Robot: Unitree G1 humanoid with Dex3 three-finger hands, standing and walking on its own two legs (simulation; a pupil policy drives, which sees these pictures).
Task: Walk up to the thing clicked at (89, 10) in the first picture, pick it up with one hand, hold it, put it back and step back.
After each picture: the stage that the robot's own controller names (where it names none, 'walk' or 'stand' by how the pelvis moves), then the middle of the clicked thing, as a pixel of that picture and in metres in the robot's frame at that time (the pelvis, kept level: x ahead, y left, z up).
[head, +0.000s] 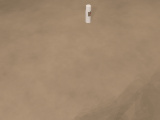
stand; (88, 14) +1.96 -0.05 -0.65
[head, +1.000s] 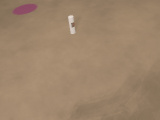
walk; (71, 25) +1.82 +0.26 -0.63
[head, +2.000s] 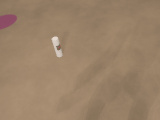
walk; (57, 47) +1.27 +0.39 -0.65
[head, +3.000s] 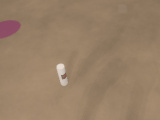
walk; (62, 75) +0.85 +0.27 -0.65
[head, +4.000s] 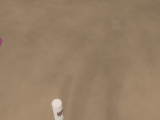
walk; (57, 111) +0.54 +0.18 -0.63
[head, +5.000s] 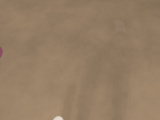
stand; out of the picture +0.41 +0.21 -0.65
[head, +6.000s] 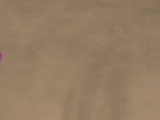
stand; out of the picture +0.40 +0.20 -0.65
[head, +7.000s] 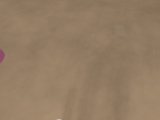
stand; out of the picture +0.41 +0.20 -0.66
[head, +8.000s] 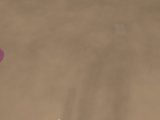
stand; out of the picture +0.41 +0.20 -0.66
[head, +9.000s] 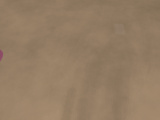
stand; out of the picture +0.40 +0.20 -0.66
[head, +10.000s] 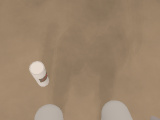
go down; (40, 75) +0.47 +0.20 -0.41
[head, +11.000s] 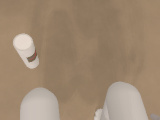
go down; (28, 53) +0.49 +0.22 -0.27
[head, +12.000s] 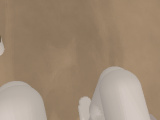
close in; out of the picture +0.48 +0.25 -0.18
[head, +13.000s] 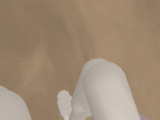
close; out of the picture +0.48 +0.28 -0.16
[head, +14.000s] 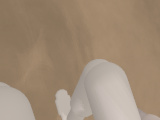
lift; out of the picture +0.45 +0.27 -0.17
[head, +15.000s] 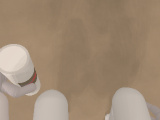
lift; (23, 75) +0.34 +0.21 -0.03
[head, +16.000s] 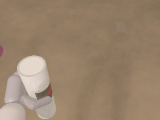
hold; (40, 91) +0.31 +0.16 +0.06
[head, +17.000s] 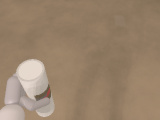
hold; (39, 92) +0.31 +0.17 +0.03
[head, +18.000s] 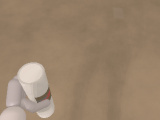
crouch; (39, 94) +0.32 +0.17 +0.00
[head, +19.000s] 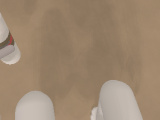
crouch; (0, 40) +0.47 +0.22 -0.05
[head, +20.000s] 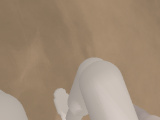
lower; out of the picture +0.46 +0.29 -0.17
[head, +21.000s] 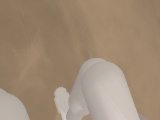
lower; out of the picture +0.47 +0.29 -0.17
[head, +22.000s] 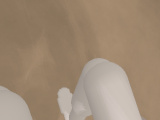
lower; out of the picture +0.46 +0.28 -0.17
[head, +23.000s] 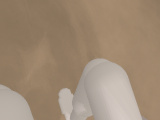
lower; out of the picture +0.45 +0.28 -0.17
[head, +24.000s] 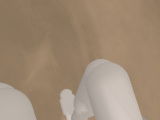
draw back; out of the picture +0.45 +0.26 -0.17
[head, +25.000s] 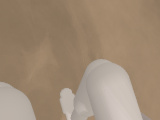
rise; out of the picture +0.45 +0.27 -0.17
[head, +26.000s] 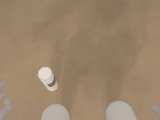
walk; (49, 80) +0.45 +0.20 -0.41
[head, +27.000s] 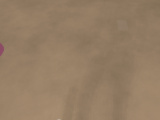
stand; out of the picture +0.39 +0.18 -0.60
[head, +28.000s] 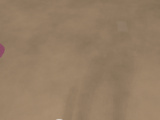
stand; out of the picture +0.40 +0.18 -0.60
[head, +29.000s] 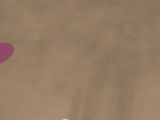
stand; out of the picture +0.41 +0.17 -0.65
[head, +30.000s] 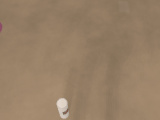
walk; (63, 109) +0.44 +0.14 -0.63
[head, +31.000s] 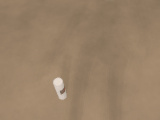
walk; (60, 89) +0.60 +0.22 -0.62
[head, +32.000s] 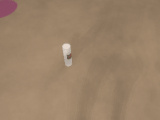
walk; (67, 55) +0.94 +0.19 -0.62
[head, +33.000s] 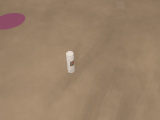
stand; (70, 62) +1.03 +0.16 -0.65
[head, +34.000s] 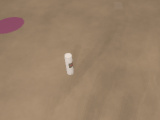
stand; (69, 64) +1.03 +0.18 -0.66
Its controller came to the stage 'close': yes
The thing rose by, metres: 0.68
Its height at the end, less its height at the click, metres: +0.00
